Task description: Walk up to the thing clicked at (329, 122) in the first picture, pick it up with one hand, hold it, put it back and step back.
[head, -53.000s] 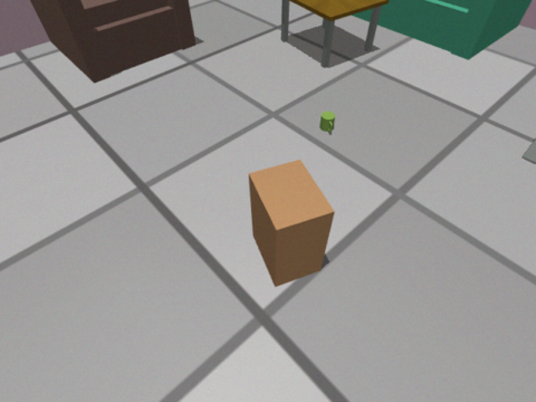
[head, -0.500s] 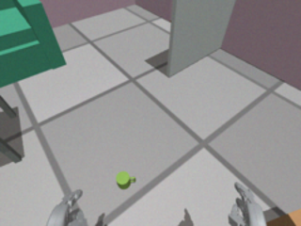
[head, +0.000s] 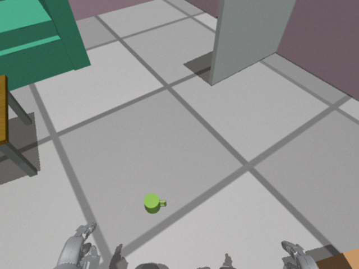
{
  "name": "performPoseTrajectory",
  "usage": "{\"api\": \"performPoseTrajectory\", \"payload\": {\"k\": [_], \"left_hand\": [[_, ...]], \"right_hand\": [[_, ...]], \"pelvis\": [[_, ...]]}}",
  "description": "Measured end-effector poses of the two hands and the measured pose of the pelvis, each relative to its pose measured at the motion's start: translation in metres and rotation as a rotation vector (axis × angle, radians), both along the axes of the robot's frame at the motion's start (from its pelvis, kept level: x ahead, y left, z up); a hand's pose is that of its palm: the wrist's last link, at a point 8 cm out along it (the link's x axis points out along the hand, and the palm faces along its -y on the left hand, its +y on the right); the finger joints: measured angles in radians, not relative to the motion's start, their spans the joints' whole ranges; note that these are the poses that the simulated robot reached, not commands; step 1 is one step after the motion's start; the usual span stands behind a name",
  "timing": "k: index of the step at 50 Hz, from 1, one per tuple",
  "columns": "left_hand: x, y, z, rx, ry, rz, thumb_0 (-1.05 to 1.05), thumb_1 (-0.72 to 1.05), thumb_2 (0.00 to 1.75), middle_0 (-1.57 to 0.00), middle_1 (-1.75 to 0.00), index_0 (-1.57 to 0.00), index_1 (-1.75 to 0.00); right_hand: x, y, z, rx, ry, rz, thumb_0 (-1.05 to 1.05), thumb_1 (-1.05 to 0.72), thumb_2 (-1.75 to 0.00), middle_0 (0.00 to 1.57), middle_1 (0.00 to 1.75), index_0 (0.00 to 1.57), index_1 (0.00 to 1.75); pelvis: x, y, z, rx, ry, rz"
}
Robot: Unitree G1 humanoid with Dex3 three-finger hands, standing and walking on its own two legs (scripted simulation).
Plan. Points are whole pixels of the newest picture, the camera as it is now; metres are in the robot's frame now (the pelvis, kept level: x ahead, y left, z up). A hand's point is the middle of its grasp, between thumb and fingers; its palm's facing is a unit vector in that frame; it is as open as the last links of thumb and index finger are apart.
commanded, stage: stand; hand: left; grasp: from above
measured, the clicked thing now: (155, 203) +0.52 +0.16 -0.69
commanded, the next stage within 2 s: none
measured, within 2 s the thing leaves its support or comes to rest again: neither
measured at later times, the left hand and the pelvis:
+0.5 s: hand out of the picture +0.05 +0.24 -0.12, palm faces +0.04 -0.95 -0.32, open 7.4 cm; pelvis +0.01 +0.01 +0.04, yaw +0 degrees
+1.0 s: hand out of the picture +0.07 +0.24 -0.11, palm faces +0.03 -0.94 -0.34, open 7.4 cm; pelvis +0.01 -0.01 +0.05, yaw +0 degrees
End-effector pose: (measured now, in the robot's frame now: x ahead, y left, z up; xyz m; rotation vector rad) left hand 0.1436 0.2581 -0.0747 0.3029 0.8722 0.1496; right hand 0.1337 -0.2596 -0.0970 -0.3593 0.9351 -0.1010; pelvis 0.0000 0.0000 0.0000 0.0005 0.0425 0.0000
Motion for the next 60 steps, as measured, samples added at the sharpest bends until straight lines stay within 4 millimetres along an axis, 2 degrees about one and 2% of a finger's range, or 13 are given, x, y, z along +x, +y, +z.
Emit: {"api": "performPoseTrajectory", "payload": {"k": [8,15,21,28,60], "left_hand": [[-0.051,0.026,-0.015,0.012,0.193,0.094,0.01,0.91,0.89,-0.20,-0.30,-0.20,-0.30],[-0.090,0.027,-0.014,-0.005,0.324,0.146,0.01,0.91,0.89,-0.20,-0.30,-0.20,-0.30],[-0.105,0.025,-0.011,-0.013,0.382,0.168,0.01,0.91,0.89,-0.20,-0.30,-0.20,-0.30],[-0.105,0.025,-0.007,-0.008,0.390,0.173,0.01,0.91,0.89,-0.20,-0.30,-0.20,-0.30],[-0.071,0.017,0.004,0.008,0.352,0.131,0.01,0.91,0.89,-0.20,-0.30,-0.20,-0.30]], "right_hand": [[-0.037,-0.014,0.006,-0.007,0.140,-0.089,0.01,-0.90,-0.90,0.20,0.30,0.21,0.30],[-0.055,-0.008,0.008,0.013,0.225,-0.126,0.01,-0.90,-0.90,0.20,0.30,0.21,0.30],[-0.061,-0.003,0.009,0.031,0.262,-0.141,0.01,-0.90,-0.90,0.20,0.30,0.21,0.30],[-0.061,-0.005,0.011,0.037,0.267,-0.149,0.01,-0.90,-0.90,0.20,0.30,0.21,0.30],[-0.064,-0.036,0.017,0.016,0.288,-0.164,0.01,-0.90,-0.90,0.20,0.30,0.21,0.30]], "pelvis": [[0.005,0.006,0.019,-0.005,-0.050,0.000],[0.009,0.008,0.033,-0.005,-0.081,0.004],[0.010,0.008,0.041,-0.002,-0.100,0.006],[0.010,0.007,0.045,0.001,-0.112,0.006],[0.011,-0.009,0.050,-0.001,-0.104,-0.002]]}}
